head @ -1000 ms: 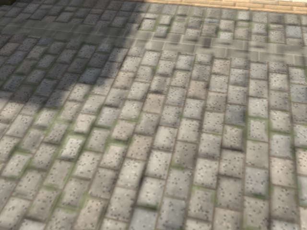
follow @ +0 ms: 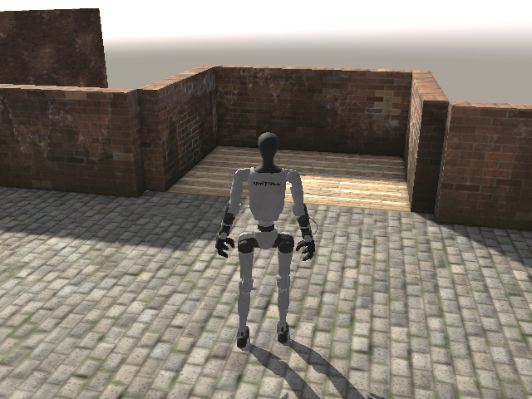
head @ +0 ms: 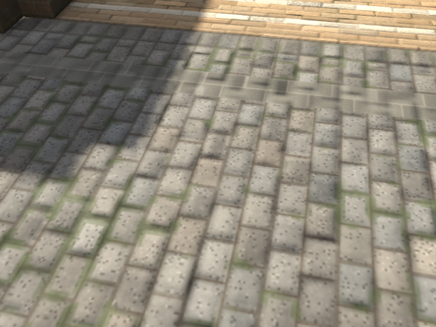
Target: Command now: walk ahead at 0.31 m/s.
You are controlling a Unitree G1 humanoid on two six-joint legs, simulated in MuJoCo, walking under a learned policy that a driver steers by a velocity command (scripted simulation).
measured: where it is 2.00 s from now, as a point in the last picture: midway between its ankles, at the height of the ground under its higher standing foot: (234, 184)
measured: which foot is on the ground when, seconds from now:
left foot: down 0.00-0.00, up 0.02-0.46, down 0.48-1.00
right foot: down 0.00-0.50, up 0.52-1.00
